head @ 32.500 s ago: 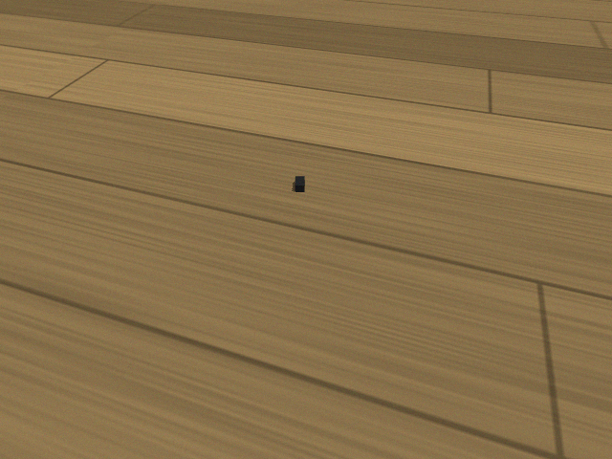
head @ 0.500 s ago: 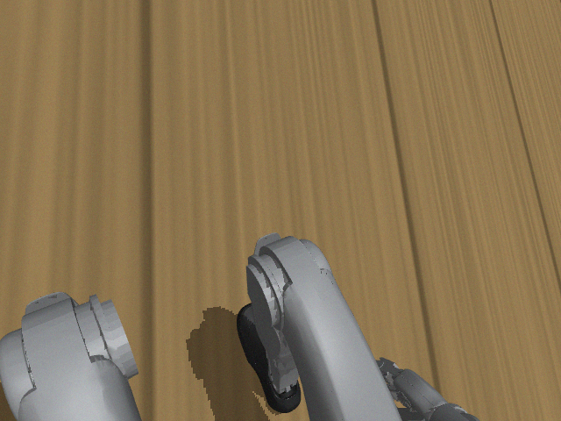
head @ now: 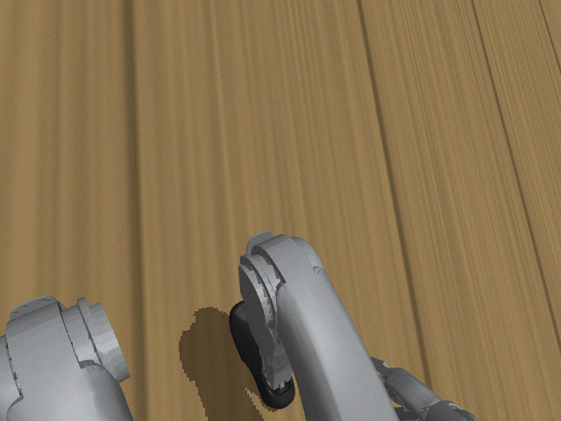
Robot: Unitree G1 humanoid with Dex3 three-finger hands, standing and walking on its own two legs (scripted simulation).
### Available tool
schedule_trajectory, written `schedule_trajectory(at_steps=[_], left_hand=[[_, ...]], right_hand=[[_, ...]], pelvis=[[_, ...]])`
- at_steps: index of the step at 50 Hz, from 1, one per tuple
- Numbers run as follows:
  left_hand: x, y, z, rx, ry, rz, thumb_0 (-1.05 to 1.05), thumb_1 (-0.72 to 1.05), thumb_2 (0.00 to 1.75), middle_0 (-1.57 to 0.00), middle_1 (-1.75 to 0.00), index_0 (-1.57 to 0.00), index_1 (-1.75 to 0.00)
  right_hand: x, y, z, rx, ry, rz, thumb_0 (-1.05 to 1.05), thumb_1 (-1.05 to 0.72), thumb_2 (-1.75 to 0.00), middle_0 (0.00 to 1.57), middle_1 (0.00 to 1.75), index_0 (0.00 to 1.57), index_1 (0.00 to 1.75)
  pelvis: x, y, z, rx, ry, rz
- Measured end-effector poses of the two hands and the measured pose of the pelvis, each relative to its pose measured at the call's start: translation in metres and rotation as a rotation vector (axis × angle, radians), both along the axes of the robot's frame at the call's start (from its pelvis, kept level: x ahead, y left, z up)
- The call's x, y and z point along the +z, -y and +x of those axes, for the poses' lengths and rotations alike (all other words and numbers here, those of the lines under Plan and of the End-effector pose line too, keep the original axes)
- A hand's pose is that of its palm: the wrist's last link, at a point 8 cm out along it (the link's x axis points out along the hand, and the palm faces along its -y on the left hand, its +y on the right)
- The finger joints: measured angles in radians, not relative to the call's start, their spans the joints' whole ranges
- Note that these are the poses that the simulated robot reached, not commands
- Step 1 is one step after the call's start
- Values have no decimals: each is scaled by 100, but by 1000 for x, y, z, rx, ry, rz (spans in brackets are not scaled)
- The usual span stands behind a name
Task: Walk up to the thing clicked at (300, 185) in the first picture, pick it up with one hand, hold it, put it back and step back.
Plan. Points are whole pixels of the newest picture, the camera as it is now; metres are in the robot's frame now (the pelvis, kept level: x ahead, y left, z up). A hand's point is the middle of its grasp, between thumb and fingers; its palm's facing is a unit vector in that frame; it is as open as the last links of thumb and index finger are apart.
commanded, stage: open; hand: left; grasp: from above
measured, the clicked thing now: out of the picture +0.43 +0.33 -0.27
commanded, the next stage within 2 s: withdraw in 0.70 s
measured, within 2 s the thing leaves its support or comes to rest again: neither
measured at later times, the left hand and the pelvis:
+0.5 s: hand out of the picture +0.41 +0.35 -0.24, palm faces -0.44 -0.16 -0.88, open 10.4 cm; pelvis +0.00 +0.00 +0.00, yaw +0 degrees
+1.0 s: hand out of the picture +0.42 +0.35 -0.23, palm faces -0.35 -0.15 -0.92, open 11.9 cm; pelvis +0.00 +0.00 +0.00, yaw +0 degrees
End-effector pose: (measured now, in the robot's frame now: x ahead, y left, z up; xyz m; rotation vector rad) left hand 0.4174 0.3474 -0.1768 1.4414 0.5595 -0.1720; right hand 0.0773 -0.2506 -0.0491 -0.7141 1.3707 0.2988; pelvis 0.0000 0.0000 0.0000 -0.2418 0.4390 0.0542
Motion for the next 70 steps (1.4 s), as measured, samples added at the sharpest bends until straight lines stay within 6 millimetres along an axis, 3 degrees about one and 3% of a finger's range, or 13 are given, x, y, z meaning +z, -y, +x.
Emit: schedule_trajectory(at_steps=[11,23,48,52,57,64,70], left_hand=[[-5,1,2,12,22,-9,1,30,29,-82,-28,-81,-27],[-4,-7,-1,37,-1,2,0,9,48,-62,-44,-62,-44],[-1,-2,4,10,57,2,0,-12,67,-41,-66,-41,-65],[16,-6,9,47,133,17,0,-14,68,-40,-67,-40,-65],[63,-13,12,76,212,66,0,-15,69,-39,-67,-39,-66],[131,-21,1,111,94,126,0,-17,71,-37,-68,-37,-67],[159,-16,-6,111,-10,73,0,-21,75,-35,-71,-35,-71]], right_hand=[[6,3,-1,12,-10,-13,0,-91,-90,21,30,20,30],[5,3,-1,10,-14,-9,0,-91,-90,21,30,20,30],[6,2,3,21,1,1,0,-90,-89,21,30,20,30],[5,2,3,5,1,28,0,-90,-89,21,30,20,30],[0,2,11,-71,29,79,0,-90,-89,21,30,20,30],[-4,1,37,-169,116,158,0,-90,-89,21,30,20,30],[5,6,44,-182,144,156,0,-91,-90,21,30,20,30]], pelvis=[[0,1,0,-2,4,-5],[1,0,0,-1,2,-8],[1,0,-1,-2,5,-7],[3,1,0,-1,-12,-4],[11,2,5,10,-67,5],[35,3,2,38,-111,40],[52,8,-7,60,-106,69]])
